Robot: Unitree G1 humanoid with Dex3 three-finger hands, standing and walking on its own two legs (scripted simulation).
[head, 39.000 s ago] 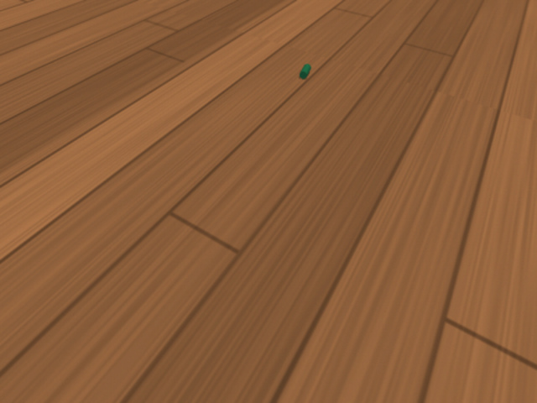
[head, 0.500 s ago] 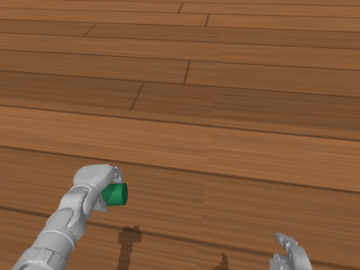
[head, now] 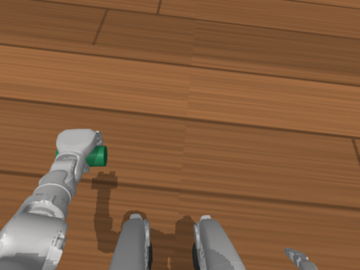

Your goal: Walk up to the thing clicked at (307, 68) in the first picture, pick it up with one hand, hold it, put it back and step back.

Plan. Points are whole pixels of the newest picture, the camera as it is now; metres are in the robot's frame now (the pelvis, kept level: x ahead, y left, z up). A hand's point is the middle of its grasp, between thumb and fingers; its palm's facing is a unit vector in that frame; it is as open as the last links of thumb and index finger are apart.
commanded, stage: crouch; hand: left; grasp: from above
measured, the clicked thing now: (82, 156) +0.40 +0.24 -0.13
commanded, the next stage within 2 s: lower in 1.42 s
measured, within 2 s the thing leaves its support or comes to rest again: neither
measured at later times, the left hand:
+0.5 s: hand (98, 166) +0.44 +0.25 -0.32, palm faces -0.42 -0.01 -0.91, open 8.4 cm
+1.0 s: hand (104, 167) +0.47 +0.26 -0.42, palm faces -0.45 -0.02 -0.89, open 8.3 cm
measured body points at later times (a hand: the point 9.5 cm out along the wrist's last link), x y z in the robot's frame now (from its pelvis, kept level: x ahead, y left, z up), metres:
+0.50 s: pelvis -0.03 +0.00 -0.18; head +0.19 +0.04 +0.21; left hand +0.46 +0.25 -0.27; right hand +0.02 -0.27 -0.30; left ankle +0.07 +0.11 -0.61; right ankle +0.04 -0.14 -0.61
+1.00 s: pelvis -0.03 +0.00 -0.26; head +0.21 +0.05 +0.11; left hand +0.49 +0.26 -0.37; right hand +0.00 -0.28 -0.37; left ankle +0.07 +0.11 -0.61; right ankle +0.04 -0.14 -0.61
